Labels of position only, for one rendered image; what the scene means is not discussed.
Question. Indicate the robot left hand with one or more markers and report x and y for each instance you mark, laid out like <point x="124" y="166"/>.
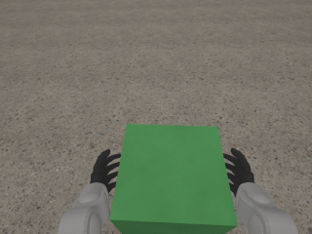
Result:
<point x="101" y="170"/>

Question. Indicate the robot left forearm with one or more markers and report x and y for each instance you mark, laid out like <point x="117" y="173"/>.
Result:
<point x="89" y="212"/>

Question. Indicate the robot right hand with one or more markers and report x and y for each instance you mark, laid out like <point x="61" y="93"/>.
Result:
<point x="242" y="170"/>

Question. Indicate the carton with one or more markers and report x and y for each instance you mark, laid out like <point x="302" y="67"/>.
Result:
<point x="172" y="179"/>

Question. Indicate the robot right forearm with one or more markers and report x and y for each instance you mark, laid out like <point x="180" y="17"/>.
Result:
<point x="259" y="213"/>

